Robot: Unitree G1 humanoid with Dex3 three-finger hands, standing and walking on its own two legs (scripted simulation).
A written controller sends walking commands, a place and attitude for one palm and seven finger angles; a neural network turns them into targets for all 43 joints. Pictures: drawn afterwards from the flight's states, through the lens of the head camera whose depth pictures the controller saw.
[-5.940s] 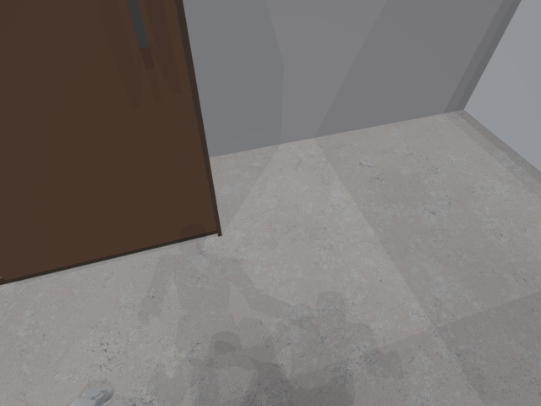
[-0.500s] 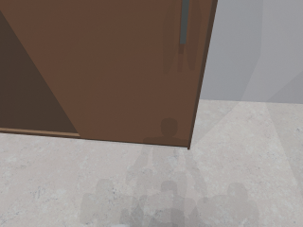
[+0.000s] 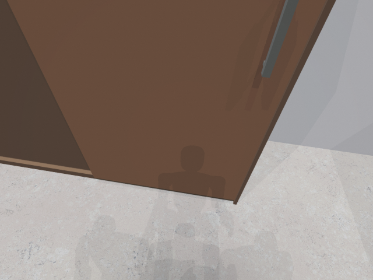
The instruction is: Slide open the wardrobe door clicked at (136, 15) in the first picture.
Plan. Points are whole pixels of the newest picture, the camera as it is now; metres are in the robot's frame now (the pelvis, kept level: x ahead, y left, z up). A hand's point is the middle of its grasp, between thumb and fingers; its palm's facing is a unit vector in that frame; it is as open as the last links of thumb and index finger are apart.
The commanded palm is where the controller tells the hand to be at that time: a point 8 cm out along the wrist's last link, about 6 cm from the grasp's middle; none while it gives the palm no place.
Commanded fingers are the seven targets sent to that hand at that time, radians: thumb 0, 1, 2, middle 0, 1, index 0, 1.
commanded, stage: take the last steps up to it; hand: right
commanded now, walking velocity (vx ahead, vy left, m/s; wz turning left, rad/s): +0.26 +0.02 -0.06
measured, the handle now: (279, 28) +0.65 -0.16 +0.25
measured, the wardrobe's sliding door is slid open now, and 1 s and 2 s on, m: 0.00 0.00 0.00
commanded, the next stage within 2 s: come to a stop and stand still in 0.26 s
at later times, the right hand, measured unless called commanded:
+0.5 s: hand out of the picture +0.09 -0.19 -0.19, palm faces +0.11 +0.99 -0.12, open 7.4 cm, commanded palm none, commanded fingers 0.00 -0.90 -0.90 0.20 0.30 0.20 0.30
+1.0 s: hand (257, 272) +0.19 -0.16 -0.15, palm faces +0.03 +0.96 -0.28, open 7.3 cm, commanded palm none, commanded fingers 0.00 -0.90 -0.90 0.20 0.30 0.20 0.30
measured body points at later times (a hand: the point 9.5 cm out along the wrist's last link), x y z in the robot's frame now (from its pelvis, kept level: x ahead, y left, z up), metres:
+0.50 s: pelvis +0.15 -0.04 +0.00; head +0.16 -0.07 +0.45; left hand +0.26 +0.17 -0.13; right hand +0.08 -0.24 -0.17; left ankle +0.11 +0.11 -0.68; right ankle +0.20 -0.11 -0.74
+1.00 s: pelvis +0.13 +0.03 +0.01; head +0.13 +0.07 +0.45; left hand +0.13 +0.26 -0.17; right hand +0.19 -0.21 -0.13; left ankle +0.14 +0.13 -0.74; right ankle +0.14 -0.11 -0.69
